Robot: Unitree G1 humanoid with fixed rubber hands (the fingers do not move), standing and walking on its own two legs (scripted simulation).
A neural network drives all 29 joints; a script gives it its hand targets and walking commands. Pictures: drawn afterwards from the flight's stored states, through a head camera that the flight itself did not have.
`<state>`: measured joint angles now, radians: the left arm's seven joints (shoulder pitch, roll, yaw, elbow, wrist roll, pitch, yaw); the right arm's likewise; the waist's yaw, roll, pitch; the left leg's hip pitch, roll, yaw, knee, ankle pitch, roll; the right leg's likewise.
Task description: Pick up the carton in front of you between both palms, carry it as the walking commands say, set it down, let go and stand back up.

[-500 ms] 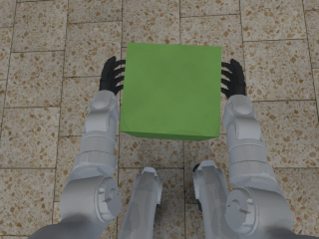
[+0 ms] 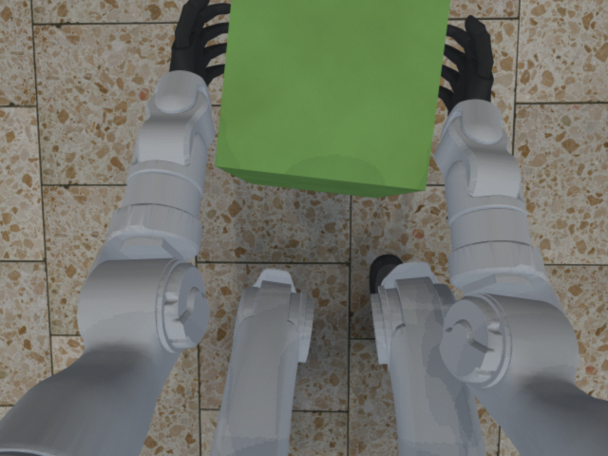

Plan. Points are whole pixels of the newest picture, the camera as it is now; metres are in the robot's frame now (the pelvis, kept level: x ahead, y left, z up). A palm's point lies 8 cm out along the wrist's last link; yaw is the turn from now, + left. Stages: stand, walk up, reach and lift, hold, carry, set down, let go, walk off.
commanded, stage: set down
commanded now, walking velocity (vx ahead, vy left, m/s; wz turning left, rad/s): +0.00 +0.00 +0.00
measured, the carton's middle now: (324, 110) +0.51 -0.01 -0.22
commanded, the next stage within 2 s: none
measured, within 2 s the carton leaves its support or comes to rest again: rests again in 1.34 s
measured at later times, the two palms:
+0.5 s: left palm (215, 86) +0.54 +0.13 -0.20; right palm (457, 100) +0.51 -0.17 -0.19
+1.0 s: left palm (222, 91) +0.54 +0.12 -0.22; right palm (460, 98) +0.51 -0.18 -0.21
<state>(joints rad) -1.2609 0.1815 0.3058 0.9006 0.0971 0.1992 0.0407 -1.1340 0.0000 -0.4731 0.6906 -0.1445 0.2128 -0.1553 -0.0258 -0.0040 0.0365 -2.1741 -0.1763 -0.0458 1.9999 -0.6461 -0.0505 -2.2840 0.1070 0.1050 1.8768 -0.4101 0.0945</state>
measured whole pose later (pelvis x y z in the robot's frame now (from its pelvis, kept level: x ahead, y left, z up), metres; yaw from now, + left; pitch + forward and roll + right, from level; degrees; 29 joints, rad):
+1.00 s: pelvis +0.00 +0.00 -0.05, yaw +0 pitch +41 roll -2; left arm -1.41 0.21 0.24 1.10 0.16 0.15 0.01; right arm -1.31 -0.15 -0.56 1.01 -0.14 0.14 -0.06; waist -0.06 -0.05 0.20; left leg -2.24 -0.14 -0.03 2.21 -0.69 -0.02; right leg -2.33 0.07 0.05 2.08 -0.48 0.09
